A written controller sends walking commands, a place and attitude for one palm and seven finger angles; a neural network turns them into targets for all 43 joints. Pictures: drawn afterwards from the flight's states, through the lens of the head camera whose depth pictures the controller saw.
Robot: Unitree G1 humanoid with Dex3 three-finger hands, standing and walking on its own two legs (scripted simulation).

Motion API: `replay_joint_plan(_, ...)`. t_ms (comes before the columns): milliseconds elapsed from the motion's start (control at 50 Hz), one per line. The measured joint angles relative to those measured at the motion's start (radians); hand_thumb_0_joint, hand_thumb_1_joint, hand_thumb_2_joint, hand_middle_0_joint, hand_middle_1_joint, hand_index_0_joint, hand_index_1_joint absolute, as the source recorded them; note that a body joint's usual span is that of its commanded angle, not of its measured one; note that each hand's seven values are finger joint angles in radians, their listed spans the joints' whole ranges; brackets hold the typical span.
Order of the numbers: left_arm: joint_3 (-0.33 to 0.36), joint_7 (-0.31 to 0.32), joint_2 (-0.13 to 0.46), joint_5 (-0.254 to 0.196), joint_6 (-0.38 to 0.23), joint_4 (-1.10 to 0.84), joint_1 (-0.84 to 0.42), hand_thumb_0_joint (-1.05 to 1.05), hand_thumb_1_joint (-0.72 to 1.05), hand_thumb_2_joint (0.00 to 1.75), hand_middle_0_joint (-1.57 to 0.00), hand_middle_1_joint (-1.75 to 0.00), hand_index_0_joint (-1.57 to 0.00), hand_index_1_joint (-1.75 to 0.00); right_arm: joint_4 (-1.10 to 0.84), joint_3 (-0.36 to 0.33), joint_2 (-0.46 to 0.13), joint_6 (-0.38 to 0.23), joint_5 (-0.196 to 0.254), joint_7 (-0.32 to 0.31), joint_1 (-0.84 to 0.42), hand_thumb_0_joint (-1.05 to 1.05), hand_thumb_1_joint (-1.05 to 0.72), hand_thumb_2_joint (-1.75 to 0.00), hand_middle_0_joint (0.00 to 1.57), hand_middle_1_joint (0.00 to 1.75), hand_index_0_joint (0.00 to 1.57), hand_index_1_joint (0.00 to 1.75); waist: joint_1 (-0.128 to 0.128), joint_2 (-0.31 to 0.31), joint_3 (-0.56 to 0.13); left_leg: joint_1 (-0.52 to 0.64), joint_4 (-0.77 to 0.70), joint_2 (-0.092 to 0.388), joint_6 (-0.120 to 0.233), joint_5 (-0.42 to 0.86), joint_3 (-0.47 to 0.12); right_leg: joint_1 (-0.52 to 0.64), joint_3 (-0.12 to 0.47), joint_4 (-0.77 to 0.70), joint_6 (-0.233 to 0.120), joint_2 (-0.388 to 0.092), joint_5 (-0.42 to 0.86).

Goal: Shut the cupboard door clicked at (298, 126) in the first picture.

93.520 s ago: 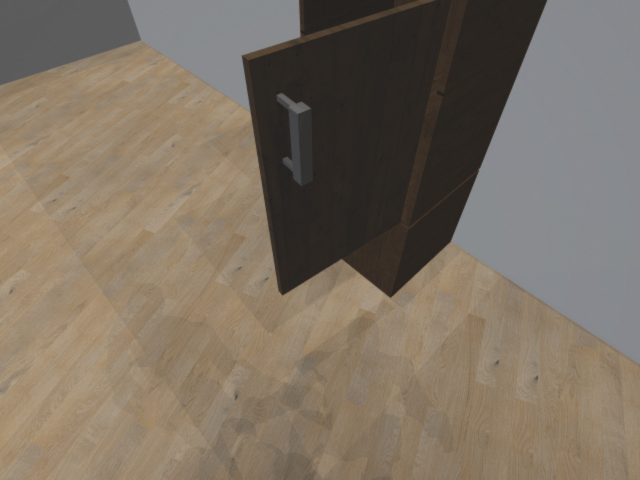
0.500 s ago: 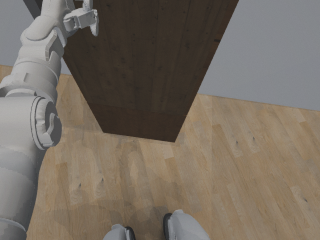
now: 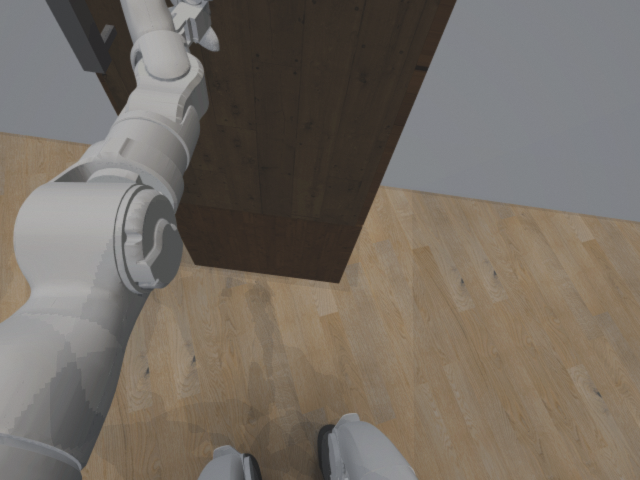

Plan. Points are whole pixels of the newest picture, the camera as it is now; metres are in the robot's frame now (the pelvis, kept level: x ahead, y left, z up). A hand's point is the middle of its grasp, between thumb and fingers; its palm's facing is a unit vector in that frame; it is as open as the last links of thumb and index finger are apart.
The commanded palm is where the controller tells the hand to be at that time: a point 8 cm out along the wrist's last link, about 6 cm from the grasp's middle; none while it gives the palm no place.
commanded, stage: pull the fist back off the door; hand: left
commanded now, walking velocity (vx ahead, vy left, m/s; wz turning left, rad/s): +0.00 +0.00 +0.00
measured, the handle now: out of the picture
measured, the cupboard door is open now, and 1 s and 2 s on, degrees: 0 0 0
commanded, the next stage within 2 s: draw the hand back to the body in 0.58 s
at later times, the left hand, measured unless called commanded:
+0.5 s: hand (223, 47) +0.56 +0.00 +0.15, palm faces +0.05 -1.00 -0.01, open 3.1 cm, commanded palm +0.52 +0.04 +0.17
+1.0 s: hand (153, 113) +0.46 +0.07 +0.17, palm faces +0.10 -0.99 -0.03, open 3.1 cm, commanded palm +0.42 +0.11 +0.19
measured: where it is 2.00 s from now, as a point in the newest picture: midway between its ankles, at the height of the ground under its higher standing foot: outside the picture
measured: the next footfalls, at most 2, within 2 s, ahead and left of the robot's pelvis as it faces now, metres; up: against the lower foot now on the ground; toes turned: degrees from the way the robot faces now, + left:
none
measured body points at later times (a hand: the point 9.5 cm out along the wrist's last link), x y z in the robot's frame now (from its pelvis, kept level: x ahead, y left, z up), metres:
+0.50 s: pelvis +0.03 +0.00 +0.02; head +0.13 -0.02 +0.46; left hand +0.56 +0.05 +0.16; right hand -0.04 -0.26 -0.10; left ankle +0.01 +0.11 -0.69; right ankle +0.03 -0.11 -0.69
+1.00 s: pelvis +0.03 -0.02 +0.04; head +0.05 -0.04 +0.49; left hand +0.45 +0.12 +0.17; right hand +0.11 -0.27 -0.08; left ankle +0.01 +0.11 -0.69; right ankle +0.03 -0.11 -0.69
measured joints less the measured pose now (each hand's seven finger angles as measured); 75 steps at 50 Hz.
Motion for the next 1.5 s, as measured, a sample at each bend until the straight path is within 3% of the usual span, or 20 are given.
replay_joint_plan(80, -0.025, -0.056, 0.045, 0.004, -0.001, 0.007, 0.012, 0.0, 0.94, 1.01, -1.29, -1.5, -1.32, -1.5, 0.002, 0.002, 0.002, 0.012, 0.016, -0.004, 0.022, 0.0, -0.9, -0.89, 0.2, 0.3, 0.2, 0.3, -0.001, 0.007, 0.02, 0.026, -0.021, 0.002, 0.002, 0.011, 0.015, 0.017, 0.014, -0.015, 0.0, 0.003, 0.013)
replay_joint_plan(160, -0.038, -0.121, 0.053, -0.057, 0.027, 0.005, 0.021, 0.0, 0.94, 0.98, -1.29, -1.5, -1.31, -1.5, 0.013, 0.003, -0.008, 0.022, 0.032, -0.015, 0.052, 0.0, -0.9, -0.89, 0.2, 0.3, 0.2, 0.3, 0.013, 0.012, 0.035, 0.067, -0.058, 0.003, 0.004, 0.024, 0.025, 0.053, 0.025, -0.049, 0.002, 0.006, 0.028)
replay_joint_plan(240, -0.025, -0.162, 0.013, -0.112, 0.018, -0.021, 0.062, 0.01, 0.94, 0.96, -1.29, -1.5, -1.31, -1.5, 0.02, -0.002, -0.024, 0.026, 0.04, -0.022, 0.074, 0.0, -0.9, -0.89, 0.2, 0.3, 0.2, 0.3, 0.03, 0.009, 0.034, 0.114, -0.094, 0.005, 0.004, 0.03, 0.036, 0.094, 0.035, -0.082, 0.004, 0.011, 0.037)
replay_joint_plan(400, 0.013, -0.131, -0.088, -0.085, -0.061, -0.145, 0.236, 0.01, 0.91, 0.92, -1.3, -1.5, -1.3, -1.5, -0.013, -0.03, -0.044, 0.034, 0.038, -0.015, 0.067, 0.0, -0.9, -0.89, 0.2, 0.3, 0.2, 0.3, 0.055, 0.003, 0.014, 0.194, -0.133, 0.013, 0.003, 0.014, 0.063, 0.156, 0.062, -0.109, 0.005, 0.022, 0.026)
replay_joint_plan(500, 0.002, -0.118, -0.135, -0.082, -0.079, -0.271, 0.383, 0.01, 0.9, 0.91, -1.3, -1.5, -1.3, -1.5, -0.037, -0.046, -0.03, 0.053, 0.048, -0.014, 0.036, 0.0, -0.91, -0.89, 0.2, 0.3, 0.2, 0.3, 0.099, 0.007, 0.011, 0.264, -0.167, 0.016, 0.0, 0.007, 0.08, 0.212, 0.08, -0.127, 0.006, 0.028, 0.017)
replay_joint_plan(600, -0.075, -0.138, -0.183, -0.119, -0.054, -0.404, 0.498, 0.02, 0.9, 0.9, -1.3, -1.5, -1.3, -1.5, -0.038, -0.05, -0.008, 0.067, 0.07, -0.024, -0.009, 0.0, -0.91, -0.89, 0.2, 0.3, 0.2, 0.3, 0.151, 0.012, 0.008, 0.341, -0.201, 0.015, -0.006, 0.006, 0.071, 0.292, 0.071, -0.159, 0.004, 0.029, 0.01)
replay_joint_plan(700, -0.134, -0.156, -0.22, -0.147, 0.005, -0.409, 0.488, 0.02, 0.9, 0.9, -1.3, -1.5, -1.3, -1.5, -0.027, -0.043, 0.005, 0.074, 0.088, -0.039, -0.073, 0.0, -0.91, -0.89, 0.2, 0.3, 0.2, 0.3, 0.181, 0.003, 0.007, 0.393, -0.221, 0.011, -0.012, 0.011, 0.048, 0.354, 0.048, -0.181, -0.001, 0.026, 0.006)
replay_joint_plan(820, -0.086, -0.179, -0.247, -0.157, 0.033, -0.444, 0.533, 0.01, 0.9, 0.9, -1.3, -1.5, -1.3, -1.5, -0.056, -0.034, 0.005, 0.085, 0.098, -0.051, -0.119, 0.0, -0.91, -0.89, 0.2, 0.3, 0.2, 0.3, 0.202, -0.007, -0.007, 0.44, -0.254, 0.01, -0.016, 0.025, 0.058, 0.388, 0.058, -0.194, -0.007, 0.026, 0.012)
replay_joint_plan(920, -0.091, -0.209, -0.233, -0.154, 0.033, -0.625, 0.741, 0.01, 0.9, 0.9, -1.29, -1.5, -1.3, -1.5, -0.092, -0.035, 0.003, 0.096, 0.116, -0.059, -0.117, 0.0, -0.91, -0.89, 0.2, 0.3, 0.2, 0.3, 0.231, 0.003, -0.002, 0.509, -0.291, 0.012, -0.019, 0.037, 0.073, 0.443, 0.074, -0.213, -0.01, 0.032, 0.02)
replay_joint_plan(1020, -0.141, -0.269, -0.205, -0.199, 0.076, -0.839, 0.931, 0.02, 0.9, 0.9, -1.29, -1.5, -1.3, -1.5, -0.089, -0.032, 0.007, 0.1, 0.145, -0.086, -0.129, 0.0, -0.91, -0.89, 0.2, 0.3, 0.2, 0.3, 0.267, 0.002, 0.032, 0.587, -0.323, 0.014, -0.023, 0.056, 0.066, 0.524, 0.066, -0.246, -0.014, 0.035, 0.037)
replay_joint_plan(1100, -0.181, -0.322, -0.183, -0.237, 0.128, -0.946, 0.993, 0.02, 0.9, 0.9, -1.3, -1.5, -1.3, -1.5, -0.07, -0.019, 0.002, 0.093, 0.165, -0.12, -0.162, 0.01, -0.9, -0.89, 0.2, 0.3, 0.2, 0.3, 0.29, 0.0, 0.055, 0.634, -0.339, 0.013, -0.023, 0.073, 0.05, 0.584, 0.05, -0.276, -0.015, 0.035, 0.055)
replay_joint_plan(1220, -0.196, -0.378, -0.168, -0.277, 0.222, -1.039, 1.049, 0.01, 0.9, 0.9, -1.27, -1.47, -1.28, -1.47, -0.077, 0.004, -0.008, 0.082, 0.183, -0.152, -0.227, 0.01, -0.9, -0.89, 0.2, 0.3, 0.2, 0.3, 0.305, 0.005, 0.062, 0.687, -0.372, 0.005, -0.018, 0.101, 0.046, 0.641, 0.046, -0.313, -0.011, 0.028, 0.083)
replay_joint_plan(1340, -0.216, -0.352, -0.115, -0.215, 0.171, -1.23, 1.269, 0.01, 0.9, 0.9, -1.17, -1.36, -1.18, -1.36, -0.125, 0.02, 0.016, 0.1, 0.172, -0.154, -0.282, 0.01, -0.9, -0.89, 0.2, 0.3, 0.2, 0.3, 0.29, 0.003, 0.087, 0.759, -0.44, -0.002, -0.013, 0.135, 0.063, 0.702, 0.062, -0.368, -0.004, 0.026, 0.115)
replay_joint_plan(1500, -0.194, -0.324, -0.057, -0.175, 0.152, -1.481, 1.507, 0.02, 0.89, 0.9, -0.98, -1.15, -0.98, -1.15, -0.133, 0.026, 0.022, 0.104, 0.154, -0.157, -0.268, 0.01, -0.9, -0.89, 0.2, 0.3, 0.2, 0.3, 0.328, 0.006, 0.123, 0.815, -0.477, -0.012, -0.005, 0.148, 0.053, 0.773, 0.052, -0.426, 0.005, 0.019, 0.136)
